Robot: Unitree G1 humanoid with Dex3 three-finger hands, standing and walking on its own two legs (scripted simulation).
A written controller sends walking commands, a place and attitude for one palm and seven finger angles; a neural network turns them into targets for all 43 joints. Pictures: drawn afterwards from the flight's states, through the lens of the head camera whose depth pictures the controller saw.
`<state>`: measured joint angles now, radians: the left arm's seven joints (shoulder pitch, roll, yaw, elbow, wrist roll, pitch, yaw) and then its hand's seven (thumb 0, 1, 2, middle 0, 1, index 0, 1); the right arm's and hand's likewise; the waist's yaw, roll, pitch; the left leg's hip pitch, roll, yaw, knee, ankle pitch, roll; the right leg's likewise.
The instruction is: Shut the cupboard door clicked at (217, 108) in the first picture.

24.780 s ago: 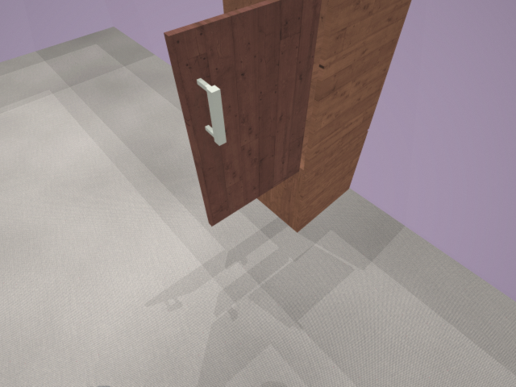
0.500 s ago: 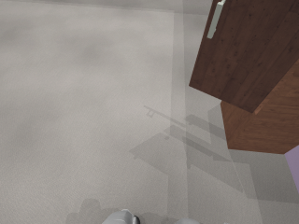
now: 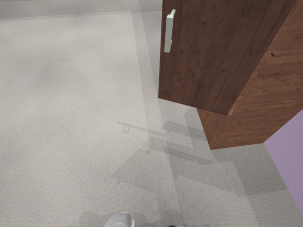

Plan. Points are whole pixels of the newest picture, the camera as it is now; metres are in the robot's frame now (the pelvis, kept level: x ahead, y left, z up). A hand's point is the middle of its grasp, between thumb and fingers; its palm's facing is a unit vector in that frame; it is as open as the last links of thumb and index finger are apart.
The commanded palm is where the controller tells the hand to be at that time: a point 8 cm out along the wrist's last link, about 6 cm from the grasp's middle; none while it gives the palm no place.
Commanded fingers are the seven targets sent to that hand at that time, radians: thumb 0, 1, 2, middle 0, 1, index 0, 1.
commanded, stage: turn to face it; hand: left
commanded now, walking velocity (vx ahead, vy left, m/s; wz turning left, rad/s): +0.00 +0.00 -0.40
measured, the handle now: (170, 31) +0.73 -0.02 +0.08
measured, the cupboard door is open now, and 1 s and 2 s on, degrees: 64 64 64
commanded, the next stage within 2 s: take the last steps up to it in 0.36 s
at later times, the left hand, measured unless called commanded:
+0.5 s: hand (82, 204) +0.18 +0.23 -0.16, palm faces -0.18 -0.95 -0.24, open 7.4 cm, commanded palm none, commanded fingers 0.00 0.90 0.90 -0.20 -0.30 -0.20 -0.30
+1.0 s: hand (93, 196) +0.21 +0.21 -0.18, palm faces -0.25 -0.96 -0.15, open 7.4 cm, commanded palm none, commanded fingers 0.00 0.90 0.90 -0.20 -0.30 -0.20 -0.30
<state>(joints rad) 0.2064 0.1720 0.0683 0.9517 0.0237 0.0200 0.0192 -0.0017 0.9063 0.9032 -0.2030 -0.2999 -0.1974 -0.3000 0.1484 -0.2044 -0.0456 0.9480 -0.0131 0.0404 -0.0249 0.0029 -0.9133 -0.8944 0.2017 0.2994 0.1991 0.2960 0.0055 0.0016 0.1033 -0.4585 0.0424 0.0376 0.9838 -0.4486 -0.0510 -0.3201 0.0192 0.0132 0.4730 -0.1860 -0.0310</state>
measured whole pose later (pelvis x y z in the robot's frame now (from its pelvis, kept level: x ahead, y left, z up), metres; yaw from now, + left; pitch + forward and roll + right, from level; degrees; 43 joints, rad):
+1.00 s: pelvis +0.15 +0.03 +0.00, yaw -15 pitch +1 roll -1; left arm 0.27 0.21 0.07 1.06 0.03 0.03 -0.03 0.00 0.91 0.90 -0.20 -0.30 -0.19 -0.30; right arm 0.33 -0.16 -0.02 1.00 -0.05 -0.05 -0.02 0.00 -0.91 -0.89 0.20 0.30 0.20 0.30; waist -0.03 -0.04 0.03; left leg -0.24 0.08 0.14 0.52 -0.29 0.01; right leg -0.41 -0.01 -0.03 1.08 -0.40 -0.02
